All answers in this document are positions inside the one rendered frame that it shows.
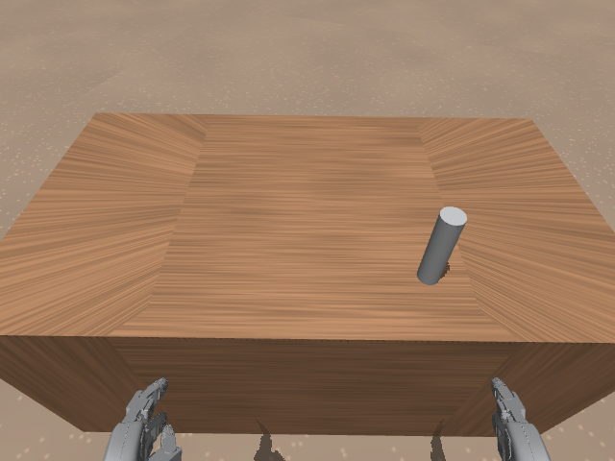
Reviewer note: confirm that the right robot hand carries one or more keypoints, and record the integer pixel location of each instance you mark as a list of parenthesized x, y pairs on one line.
[(517, 439)]

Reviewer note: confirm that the left robot hand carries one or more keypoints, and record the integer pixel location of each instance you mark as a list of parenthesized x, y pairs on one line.
[(131, 440)]

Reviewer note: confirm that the can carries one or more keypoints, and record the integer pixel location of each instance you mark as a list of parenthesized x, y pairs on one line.
[(448, 227)]

